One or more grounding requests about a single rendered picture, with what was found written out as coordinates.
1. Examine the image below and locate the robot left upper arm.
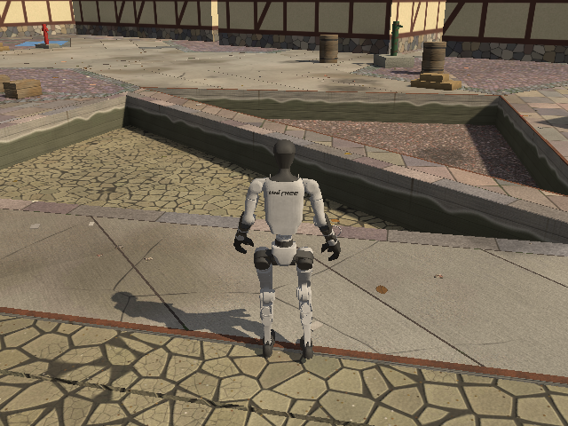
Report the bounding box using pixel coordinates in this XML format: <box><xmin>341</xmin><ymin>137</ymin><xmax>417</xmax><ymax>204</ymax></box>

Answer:
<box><xmin>242</xmin><ymin>177</ymin><xmax>266</xmax><ymax>225</ymax></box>

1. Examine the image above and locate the robot right hand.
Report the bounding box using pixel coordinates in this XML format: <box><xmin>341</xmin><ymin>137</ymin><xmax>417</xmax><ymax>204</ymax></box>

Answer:
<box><xmin>321</xmin><ymin>241</ymin><xmax>341</xmax><ymax>261</ymax></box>

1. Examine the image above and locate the robot torso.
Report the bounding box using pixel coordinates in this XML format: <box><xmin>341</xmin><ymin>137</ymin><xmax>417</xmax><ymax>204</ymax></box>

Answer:
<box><xmin>264</xmin><ymin>174</ymin><xmax>305</xmax><ymax>266</ymax></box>

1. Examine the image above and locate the robot right forearm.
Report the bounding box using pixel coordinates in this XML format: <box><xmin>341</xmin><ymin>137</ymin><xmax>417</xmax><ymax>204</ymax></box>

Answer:
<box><xmin>319</xmin><ymin>213</ymin><xmax>338</xmax><ymax>246</ymax></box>

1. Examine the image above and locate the robot left forearm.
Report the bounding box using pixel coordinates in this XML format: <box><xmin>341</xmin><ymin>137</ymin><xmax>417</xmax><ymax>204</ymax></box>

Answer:
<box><xmin>235</xmin><ymin>211</ymin><xmax>251</xmax><ymax>241</ymax></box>

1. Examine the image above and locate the robot right upper arm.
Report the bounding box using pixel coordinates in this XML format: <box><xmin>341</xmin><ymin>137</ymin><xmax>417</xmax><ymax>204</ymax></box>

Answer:
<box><xmin>303</xmin><ymin>178</ymin><xmax>327</xmax><ymax>227</ymax></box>

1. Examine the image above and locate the left robot shin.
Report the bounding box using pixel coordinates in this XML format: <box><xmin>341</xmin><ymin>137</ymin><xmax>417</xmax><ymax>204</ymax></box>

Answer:
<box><xmin>259</xmin><ymin>288</ymin><xmax>273</xmax><ymax>344</ymax></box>

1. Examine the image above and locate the robot left hand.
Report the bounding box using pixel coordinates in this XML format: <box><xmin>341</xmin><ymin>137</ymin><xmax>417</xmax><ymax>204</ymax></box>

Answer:
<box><xmin>233</xmin><ymin>237</ymin><xmax>254</xmax><ymax>254</ymax></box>

